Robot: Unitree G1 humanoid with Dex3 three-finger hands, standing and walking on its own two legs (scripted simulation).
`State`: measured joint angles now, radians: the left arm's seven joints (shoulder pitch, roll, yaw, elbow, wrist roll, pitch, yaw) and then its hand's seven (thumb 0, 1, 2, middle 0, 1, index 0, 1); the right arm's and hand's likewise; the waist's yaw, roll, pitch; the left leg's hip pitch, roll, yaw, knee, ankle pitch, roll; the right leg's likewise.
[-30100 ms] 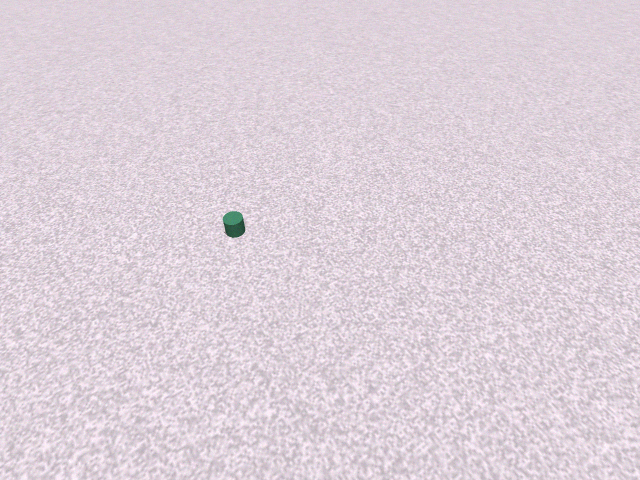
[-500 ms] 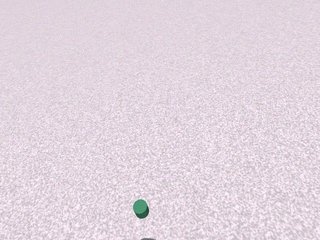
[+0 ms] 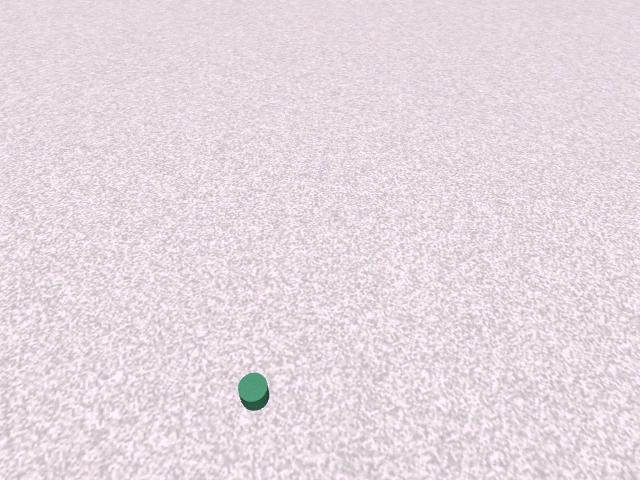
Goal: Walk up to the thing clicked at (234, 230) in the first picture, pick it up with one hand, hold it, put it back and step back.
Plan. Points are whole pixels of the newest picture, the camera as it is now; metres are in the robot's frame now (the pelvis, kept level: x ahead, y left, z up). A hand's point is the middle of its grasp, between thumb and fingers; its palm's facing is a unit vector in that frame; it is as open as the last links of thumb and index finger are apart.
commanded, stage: stand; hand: left
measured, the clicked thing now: (254, 391) +0.50 +0.20 -0.72
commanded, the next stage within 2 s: none
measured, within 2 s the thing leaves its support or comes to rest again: neither
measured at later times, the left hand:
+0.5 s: hand out of the picture +0.09 +0.25 -0.14, palm faces -0.04 -0.93 -0.36, open 7.4 cm
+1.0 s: hand out of the picture +0.11 +0.25 -0.14, palm faces -0.04 -0.94 -0.34, open 7.4 cm
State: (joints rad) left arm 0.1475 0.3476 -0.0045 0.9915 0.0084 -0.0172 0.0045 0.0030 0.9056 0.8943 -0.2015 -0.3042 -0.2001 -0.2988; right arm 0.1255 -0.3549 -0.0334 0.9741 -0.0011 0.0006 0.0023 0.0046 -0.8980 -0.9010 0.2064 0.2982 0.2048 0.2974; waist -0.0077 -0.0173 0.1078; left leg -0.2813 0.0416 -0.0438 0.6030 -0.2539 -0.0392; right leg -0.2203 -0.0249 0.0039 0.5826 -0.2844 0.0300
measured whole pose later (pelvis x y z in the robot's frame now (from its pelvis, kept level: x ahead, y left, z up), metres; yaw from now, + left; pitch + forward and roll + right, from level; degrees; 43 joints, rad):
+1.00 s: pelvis +0.02 +0.00 +0.02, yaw +0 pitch -2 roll +0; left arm 0.09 0.36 0.00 1.13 0.00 -0.01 -0.01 0.00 0.91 0.89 -0.20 -0.30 -0.20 -0.30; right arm 0.07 -0.36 0.00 1.14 -0.01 0.00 0.02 0.00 -0.90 -0.90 0.21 0.30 0.20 0.30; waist -0.01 0.00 0.07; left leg -0.17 0.04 -0.03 0.36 -0.16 -0.04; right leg -0.12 -0.03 0.01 0.35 -0.20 0.03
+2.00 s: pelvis +0.02 +0.00 +0.02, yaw +0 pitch -2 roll +0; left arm 0.12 0.35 0.00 1.12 0.01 -0.01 -0.01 0.00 0.90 0.89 -0.20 -0.30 -0.20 -0.30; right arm 0.11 -0.36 -0.01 1.14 -0.01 0.00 0.02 0.00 -0.90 -0.90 0.21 0.30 0.20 0.30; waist -0.01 0.00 0.06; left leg -0.15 0.04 -0.03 0.35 -0.15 -0.05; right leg -0.10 -0.03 0.00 0.35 -0.20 0.03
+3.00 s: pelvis +0.02 +0.01 -0.03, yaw -1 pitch +11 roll -1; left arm 0.08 0.30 0.15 0.79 0.17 0.16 0.00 0.00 -0.37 0.95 -0.09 -1.06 -0.10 -1.04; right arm 0.23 -0.24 -0.04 0.66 0.01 -0.09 -0.01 0.01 -0.93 -0.91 0.21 0.30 0.20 0.30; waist -0.03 0.01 -0.05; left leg -0.67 0.04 -0.02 0.86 -0.38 -0.03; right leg -0.62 -0.03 0.03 0.84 -0.41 0.05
